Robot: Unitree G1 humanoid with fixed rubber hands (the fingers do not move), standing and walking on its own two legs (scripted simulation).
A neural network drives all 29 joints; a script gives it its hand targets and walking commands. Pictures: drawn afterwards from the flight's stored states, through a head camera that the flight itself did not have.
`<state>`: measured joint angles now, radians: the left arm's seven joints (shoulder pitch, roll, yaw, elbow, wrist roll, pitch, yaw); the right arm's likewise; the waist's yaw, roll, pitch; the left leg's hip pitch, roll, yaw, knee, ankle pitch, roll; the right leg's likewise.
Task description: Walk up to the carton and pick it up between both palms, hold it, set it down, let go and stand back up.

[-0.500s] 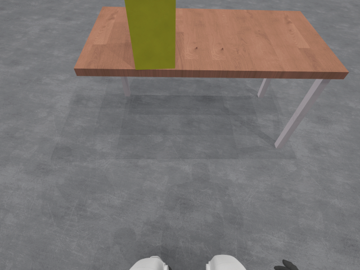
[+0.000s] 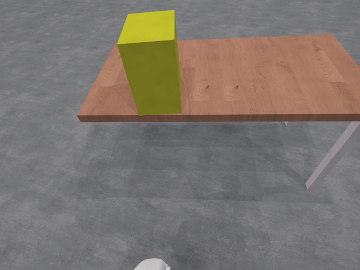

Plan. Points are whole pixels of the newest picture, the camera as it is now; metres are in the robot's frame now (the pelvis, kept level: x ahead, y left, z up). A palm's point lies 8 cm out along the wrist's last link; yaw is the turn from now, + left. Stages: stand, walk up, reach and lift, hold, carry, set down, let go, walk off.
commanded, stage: walk up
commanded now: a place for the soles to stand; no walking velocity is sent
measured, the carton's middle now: (155, 65) +0.78 +0.10 +0.03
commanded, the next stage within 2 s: none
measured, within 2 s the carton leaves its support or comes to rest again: neither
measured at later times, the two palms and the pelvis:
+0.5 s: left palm (51, 251) +0.19 +0.36 -0.13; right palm (243, 217) +0.26 -0.14 -0.12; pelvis +0.17 +0.11 -0.01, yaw +0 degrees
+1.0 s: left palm (44, 206) +0.31 +0.43 -0.12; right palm (209, 192) +0.34 -0.06 -0.13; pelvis +0.26 +0.19 -0.01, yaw -3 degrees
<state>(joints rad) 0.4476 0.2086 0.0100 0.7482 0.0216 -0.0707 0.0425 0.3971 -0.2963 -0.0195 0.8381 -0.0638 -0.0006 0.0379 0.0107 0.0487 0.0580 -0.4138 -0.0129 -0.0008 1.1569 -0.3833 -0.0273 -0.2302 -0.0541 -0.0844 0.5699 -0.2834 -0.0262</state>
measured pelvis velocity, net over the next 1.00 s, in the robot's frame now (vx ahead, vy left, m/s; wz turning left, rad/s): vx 0.26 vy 0.19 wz -0.06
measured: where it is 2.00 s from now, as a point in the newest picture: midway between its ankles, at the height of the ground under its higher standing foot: (155, 259)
